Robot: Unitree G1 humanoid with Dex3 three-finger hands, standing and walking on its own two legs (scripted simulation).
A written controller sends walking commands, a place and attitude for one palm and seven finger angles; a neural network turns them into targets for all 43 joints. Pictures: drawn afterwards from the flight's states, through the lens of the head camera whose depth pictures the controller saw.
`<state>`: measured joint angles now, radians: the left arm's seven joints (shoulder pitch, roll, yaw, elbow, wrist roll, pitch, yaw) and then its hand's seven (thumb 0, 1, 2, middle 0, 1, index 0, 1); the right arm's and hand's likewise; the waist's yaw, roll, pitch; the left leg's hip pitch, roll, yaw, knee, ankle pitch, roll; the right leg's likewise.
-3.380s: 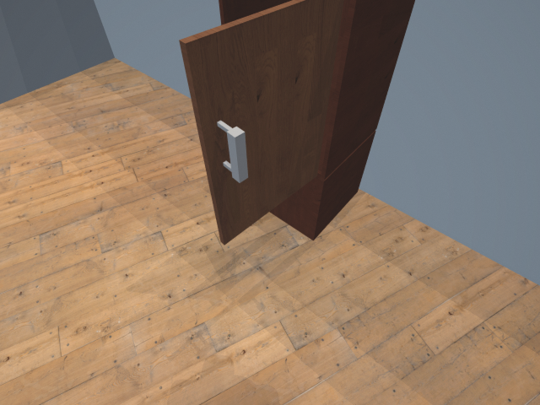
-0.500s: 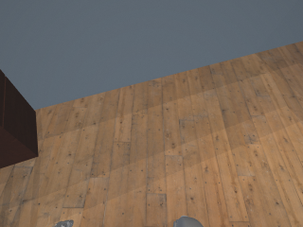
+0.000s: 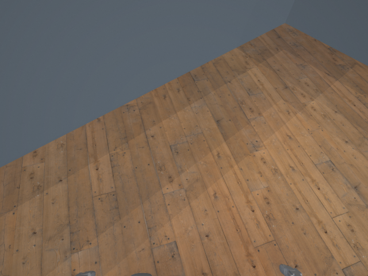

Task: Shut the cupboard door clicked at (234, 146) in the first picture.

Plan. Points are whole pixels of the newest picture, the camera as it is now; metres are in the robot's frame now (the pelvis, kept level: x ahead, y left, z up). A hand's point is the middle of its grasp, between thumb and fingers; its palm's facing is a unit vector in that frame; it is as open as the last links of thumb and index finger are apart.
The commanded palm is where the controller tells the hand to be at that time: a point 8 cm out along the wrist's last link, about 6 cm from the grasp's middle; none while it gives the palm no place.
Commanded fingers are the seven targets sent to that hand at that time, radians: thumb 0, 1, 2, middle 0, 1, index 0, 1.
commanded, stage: walk around to get in front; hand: left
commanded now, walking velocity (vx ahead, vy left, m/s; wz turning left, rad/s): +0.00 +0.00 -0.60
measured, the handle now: out of the picture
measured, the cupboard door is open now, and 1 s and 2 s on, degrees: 84 84 84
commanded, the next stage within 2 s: walk to a spot facing it in 1.68 s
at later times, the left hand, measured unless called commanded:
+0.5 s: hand (141, 249) +0.19 +0.11 -0.15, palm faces -0.31 -0.91 -0.29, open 7.4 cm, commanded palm none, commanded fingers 0.00 0.90 0.90 -0.20 -0.30 -0.20 -0.30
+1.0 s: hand (167, 205) +0.31 +0.06 -0.16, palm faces -0.56 -0.81 -0.17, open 7.4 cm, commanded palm none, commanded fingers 0.00 0.90 0.90 -0.20 -0.30 -0.20 -0.30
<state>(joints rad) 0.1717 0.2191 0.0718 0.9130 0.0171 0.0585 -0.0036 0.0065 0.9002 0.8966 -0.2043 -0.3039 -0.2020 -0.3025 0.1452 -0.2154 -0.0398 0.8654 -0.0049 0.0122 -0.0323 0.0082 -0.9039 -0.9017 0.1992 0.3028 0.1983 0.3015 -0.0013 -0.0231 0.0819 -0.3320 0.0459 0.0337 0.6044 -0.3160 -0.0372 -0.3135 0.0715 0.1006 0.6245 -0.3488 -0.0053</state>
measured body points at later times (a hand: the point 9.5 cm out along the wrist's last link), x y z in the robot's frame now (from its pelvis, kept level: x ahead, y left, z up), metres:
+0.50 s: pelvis +0.03 -0.05 +0.01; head +0.08 -0.10 +0.45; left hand +0.21 +0.16 -0.12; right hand -0.01 -0.33 -0.15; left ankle +0.03 +0.10 -0.65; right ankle -0.02 -0.14 -0.73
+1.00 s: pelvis +0.13 -0.07 +0.02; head +0.19 -0.07 +0.47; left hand +0.34 +0.10 -0.14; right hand +0.00 -0.28 -0.11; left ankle +0.14 +0.04 -0.73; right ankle +0.03 -0.18 -0.62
